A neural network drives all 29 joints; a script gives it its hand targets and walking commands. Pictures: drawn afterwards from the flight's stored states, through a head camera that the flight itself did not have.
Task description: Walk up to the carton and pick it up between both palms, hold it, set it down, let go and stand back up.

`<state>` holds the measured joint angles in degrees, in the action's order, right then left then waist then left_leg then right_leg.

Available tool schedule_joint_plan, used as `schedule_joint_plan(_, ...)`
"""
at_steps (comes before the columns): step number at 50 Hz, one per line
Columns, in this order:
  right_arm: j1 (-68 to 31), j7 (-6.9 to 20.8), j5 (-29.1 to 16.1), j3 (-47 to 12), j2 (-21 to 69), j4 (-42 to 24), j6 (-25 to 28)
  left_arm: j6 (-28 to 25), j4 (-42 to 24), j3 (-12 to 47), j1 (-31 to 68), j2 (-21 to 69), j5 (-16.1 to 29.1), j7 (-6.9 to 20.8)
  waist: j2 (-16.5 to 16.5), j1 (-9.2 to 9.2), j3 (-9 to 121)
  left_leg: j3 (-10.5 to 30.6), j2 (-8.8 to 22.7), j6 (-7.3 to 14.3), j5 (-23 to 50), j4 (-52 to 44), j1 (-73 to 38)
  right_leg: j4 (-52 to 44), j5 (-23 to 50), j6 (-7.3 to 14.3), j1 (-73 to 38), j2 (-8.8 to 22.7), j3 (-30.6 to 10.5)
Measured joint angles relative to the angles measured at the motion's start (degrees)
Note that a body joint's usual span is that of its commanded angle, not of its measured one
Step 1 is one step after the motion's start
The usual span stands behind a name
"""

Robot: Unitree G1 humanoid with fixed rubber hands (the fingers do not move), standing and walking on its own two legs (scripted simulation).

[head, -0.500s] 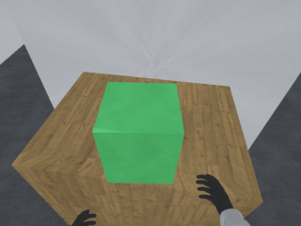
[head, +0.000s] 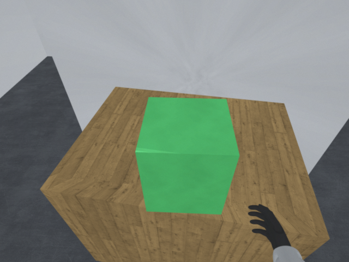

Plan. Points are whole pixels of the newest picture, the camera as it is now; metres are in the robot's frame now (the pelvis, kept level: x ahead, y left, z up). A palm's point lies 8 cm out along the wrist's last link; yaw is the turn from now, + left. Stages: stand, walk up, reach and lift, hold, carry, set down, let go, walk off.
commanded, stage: stand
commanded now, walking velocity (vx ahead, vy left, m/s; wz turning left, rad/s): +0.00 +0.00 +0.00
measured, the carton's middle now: (185, 156) +0.41 -0.01 +0.03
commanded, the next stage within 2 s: none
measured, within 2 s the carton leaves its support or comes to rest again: neither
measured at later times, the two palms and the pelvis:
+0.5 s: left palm out of the picture +0.05 +0.26 -0.14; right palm (273, 240) +0.21 -0.20 -0.03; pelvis +0.01 +0.03 +0.00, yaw +1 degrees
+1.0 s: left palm out of the picture -0.05 +0.31 -0.13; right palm out of the picture +0.12 -0.18 -0.10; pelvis -0.02 +0.06 +0.00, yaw +2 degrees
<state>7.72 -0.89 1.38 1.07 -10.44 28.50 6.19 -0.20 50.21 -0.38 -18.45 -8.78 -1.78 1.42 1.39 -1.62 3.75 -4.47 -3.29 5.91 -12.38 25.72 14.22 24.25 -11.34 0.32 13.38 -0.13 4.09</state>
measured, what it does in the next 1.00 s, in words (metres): lifts its left foot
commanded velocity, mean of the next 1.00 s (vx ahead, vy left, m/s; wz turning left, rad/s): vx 0.00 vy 0.00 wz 0.00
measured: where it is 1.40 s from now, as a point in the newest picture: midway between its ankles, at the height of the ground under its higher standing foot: outside the picture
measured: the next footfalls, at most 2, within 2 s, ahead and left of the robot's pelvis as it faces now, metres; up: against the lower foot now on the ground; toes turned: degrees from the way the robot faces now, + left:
left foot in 1.10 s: +0.03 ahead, +0.20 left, +0.00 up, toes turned +1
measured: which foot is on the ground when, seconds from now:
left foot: down 0.00-0.94, up 0.96-1.00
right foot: down 0.00-1.00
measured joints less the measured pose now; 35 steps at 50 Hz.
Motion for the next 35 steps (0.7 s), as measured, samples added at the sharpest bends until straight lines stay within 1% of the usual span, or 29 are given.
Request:
schedule_joint_plan(4, 0.31, -0.51, -0.07, 0.37, -0.15, 0.17, 0.13, 0.10, 1.01, -0.12, -0.04, -0.30, -0.04, 0.10, -0.47, 0.37, 0.06, 0.04, -0.82, 0.50, 0.50, -1.22, -0.52, -0.18, -0.10, -0.64, -0.15, 0.77, -0.02)
schedule_joint_plan(10, 1.14, -0.67, -0.25, 0.43, -0.95, 0.45, 0.03, 0.07, 1.89, -0.34, -0.08, -0.86, -0.10, -0.37, -1.06, 0.43, 0.77, -0.12, -1.50, 1.26, 0.05, -1.47, -0.85, -0.10, -0.59, -1.41, -0.33, 1.41, -0.25)
schedule_joint_plan(15, 1.60, -1.19, -0.46, 0.58, -0.98, 0.46, 0.31, 0.32, 2.43, -0.73, 0.14, -1.32, 0.18, -0.91, -1.93, 1.36, 0.39, 0.15, -2.51, 1.62, 0.32, -2.41, -1.58, 0.28, -1.24, -2.11, -0.65, 2.40, -0.06)
schedule_joint_plan(20, 1.47, -1.98, -0.68, 0.80, -1.35, 0.13, 0.31, 0.82, 2.55, -0.93, 0.59, -1.21, 0.62, -1.37, -1.79, 1.78, -0.43, -0.05, -3.24, 2.23, 0.23, -2.20, -2.13, 1.49, -1.92, -2.70, -0.78, 3.17, -0.28)
schedule_joint_plan(25, 0.65, -2.62, -0.64, 1.16, -1.82, 1.14, -0.61, 1.12, 2.74, -1.12, 0.62, -1.31, 0.51, -1.50, -1.49, 1.25, -0.44, -0.19, -3.33, 2.57, 0.02, -1.64, -2.49, 1.57, -1.76, -3.10, -1.35, 3.29, -0.40)
schedule_joint_plan(30, -0.02, -2.07, -0.45, 1.48, -2.73, 2.21, -1.49, 1.62, 3.11, -0.94, 0.26, -1.09, 0.04, -1.37, -1.51, 0.61, -0.44, -0.27, -3.42, 2.81, 0.24, -1.68, -2.48, 1.00, -1.10, -3.41, -1.57, 3.37, -0.46)
schedule_joint_plan(35, 0.65, -1.83, -0.68, 1.34, -2.47, 2.20, -1.07, 1.59, 4.16, -0.91, -0.99, -1.11, -0.32, -1.15, -2.80, 1.14, -0.99, -0.31, -4.01, 2.84, 1.21, -3.16, -2.49, 0.66, -0.61, -3.67, -1.07, 3.92, -0.55)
